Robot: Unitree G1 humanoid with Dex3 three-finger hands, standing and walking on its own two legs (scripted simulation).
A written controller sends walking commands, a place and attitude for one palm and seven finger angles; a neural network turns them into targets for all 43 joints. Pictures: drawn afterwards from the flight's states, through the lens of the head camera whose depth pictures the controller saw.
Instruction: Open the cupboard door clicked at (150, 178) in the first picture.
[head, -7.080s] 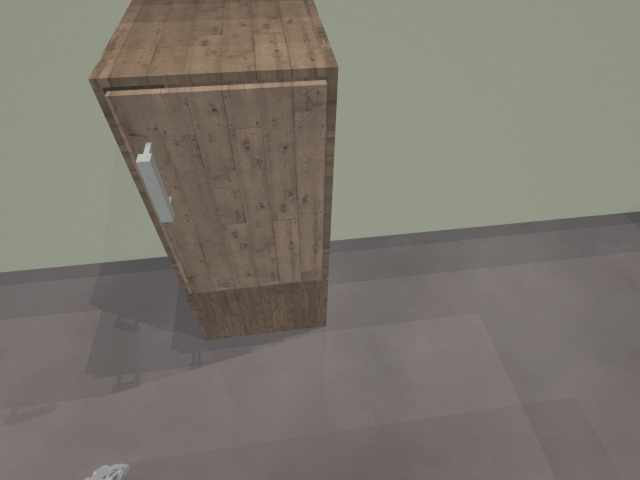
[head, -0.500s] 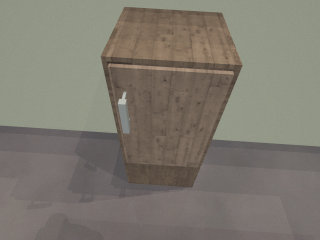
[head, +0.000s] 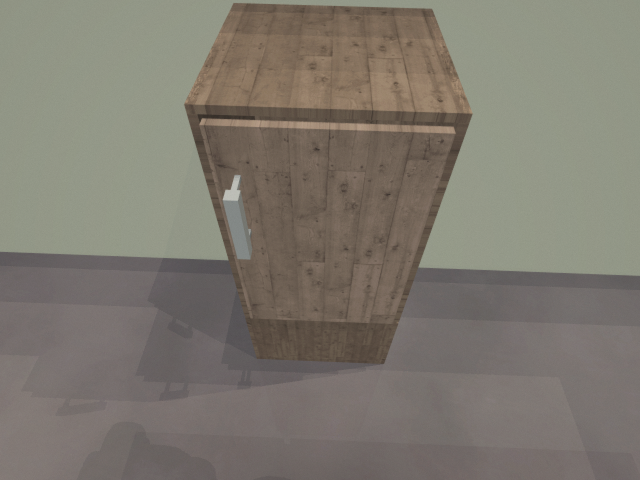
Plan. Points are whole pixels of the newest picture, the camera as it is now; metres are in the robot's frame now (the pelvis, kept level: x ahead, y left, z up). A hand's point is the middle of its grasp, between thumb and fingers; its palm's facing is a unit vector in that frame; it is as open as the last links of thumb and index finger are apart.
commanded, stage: look again from close up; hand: left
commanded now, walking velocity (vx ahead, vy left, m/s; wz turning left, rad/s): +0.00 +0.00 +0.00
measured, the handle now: (241, 218) +0.53 +0.17 -0.03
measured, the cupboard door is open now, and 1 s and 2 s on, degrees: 0 0 0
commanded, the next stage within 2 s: raise the hand with hooked fingers in 0.36 s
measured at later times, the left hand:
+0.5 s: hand out of the picture -0.03 +0.19 -0.17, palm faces +0.08 -0.98 -0.18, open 7.4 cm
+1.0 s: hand out of the picture +0.12 +0.22 -0.07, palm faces +0.16 -0.99 -0.04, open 9.3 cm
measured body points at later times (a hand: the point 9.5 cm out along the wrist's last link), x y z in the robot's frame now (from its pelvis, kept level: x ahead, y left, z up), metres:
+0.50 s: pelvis -0.04 +0.02 +0.00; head -0.04 +0.03 +0.45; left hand -0.04 +0.24 -0.16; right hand -0.04 -0.21 -0.15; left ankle -0.03 +0.11 -0.74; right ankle -0.01 -0.11 -0.74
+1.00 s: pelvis -0.04 -0.01 -0.10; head +0.03 +0.03 +0.35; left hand +0.10 +0.28 -0.07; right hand +0.21 -0.24 -0.13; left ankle -0.03 +0.11 -0.74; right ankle -0.01 -0.11 -0.74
